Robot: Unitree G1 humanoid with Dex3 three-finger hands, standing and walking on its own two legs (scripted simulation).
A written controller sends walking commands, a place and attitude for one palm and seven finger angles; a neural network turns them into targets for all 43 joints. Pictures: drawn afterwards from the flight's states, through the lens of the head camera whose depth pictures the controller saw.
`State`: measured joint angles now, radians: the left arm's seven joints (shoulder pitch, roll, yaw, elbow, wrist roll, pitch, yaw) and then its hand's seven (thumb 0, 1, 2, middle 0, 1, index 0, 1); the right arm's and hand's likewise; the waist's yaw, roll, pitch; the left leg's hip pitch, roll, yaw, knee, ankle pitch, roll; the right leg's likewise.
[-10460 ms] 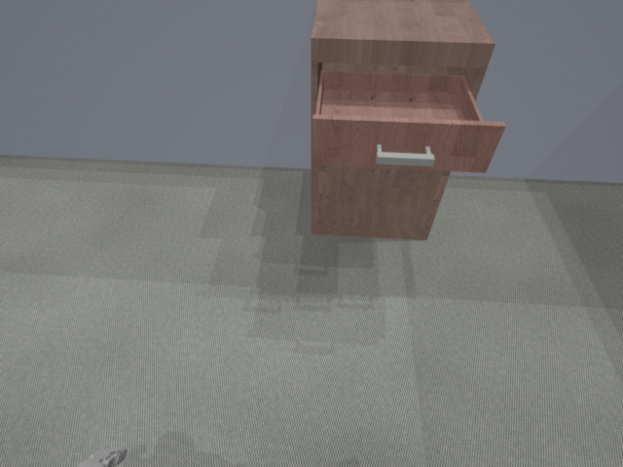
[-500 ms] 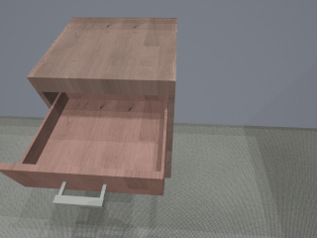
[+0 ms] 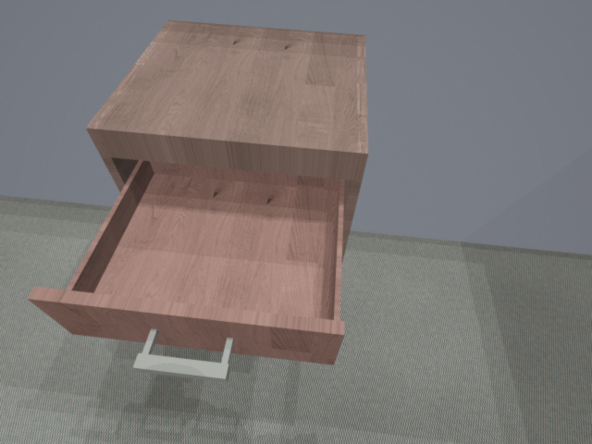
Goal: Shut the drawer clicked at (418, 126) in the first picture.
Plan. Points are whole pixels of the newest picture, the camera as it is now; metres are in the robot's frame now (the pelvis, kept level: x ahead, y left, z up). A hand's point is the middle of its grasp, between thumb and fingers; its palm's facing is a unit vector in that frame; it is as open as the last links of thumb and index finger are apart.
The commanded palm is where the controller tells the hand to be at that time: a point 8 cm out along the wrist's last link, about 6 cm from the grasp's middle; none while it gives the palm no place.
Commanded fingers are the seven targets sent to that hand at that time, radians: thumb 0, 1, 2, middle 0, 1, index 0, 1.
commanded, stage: shuffle to correct the standing spot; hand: left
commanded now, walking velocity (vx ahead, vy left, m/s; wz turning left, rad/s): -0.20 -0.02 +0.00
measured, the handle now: (186, 354) +0.25 +0.19 -0.08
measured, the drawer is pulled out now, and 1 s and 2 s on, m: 0.30 0.30 0.30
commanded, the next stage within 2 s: come to a stop and stand still in 0.04 s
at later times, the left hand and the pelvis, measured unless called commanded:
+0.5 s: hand out of the picture +0.01 +0.16 -0.17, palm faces -0.05 -0.97 -0.24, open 7.3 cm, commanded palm none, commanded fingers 0.00 0.90 0.90 -0.20 -0.30 -0.20 -0.30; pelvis -0.03 -0.02 +0.00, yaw -2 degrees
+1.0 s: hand out of the picture -0.02 +0.20 -0.18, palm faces -0.01 -0.98 -0.19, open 7.3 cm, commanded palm none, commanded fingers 0.00 0.90 0.90 -0.20 -0.30 -0.20 -0.30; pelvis -0.05 +0.02 +0.00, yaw -1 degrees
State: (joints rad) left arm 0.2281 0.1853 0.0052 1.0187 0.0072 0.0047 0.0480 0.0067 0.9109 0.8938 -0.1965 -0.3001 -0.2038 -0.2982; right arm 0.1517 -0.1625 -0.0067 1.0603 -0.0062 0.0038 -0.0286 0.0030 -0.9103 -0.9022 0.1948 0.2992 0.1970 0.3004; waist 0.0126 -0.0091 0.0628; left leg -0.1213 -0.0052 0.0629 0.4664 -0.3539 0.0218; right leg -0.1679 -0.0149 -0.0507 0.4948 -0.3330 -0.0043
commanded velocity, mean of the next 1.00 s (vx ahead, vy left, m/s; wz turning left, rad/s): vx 0.00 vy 0.01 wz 0.00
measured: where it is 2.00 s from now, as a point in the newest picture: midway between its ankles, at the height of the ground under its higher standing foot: outside the picture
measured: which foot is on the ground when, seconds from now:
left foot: down 0.00-1.00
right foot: down 0.00-1.00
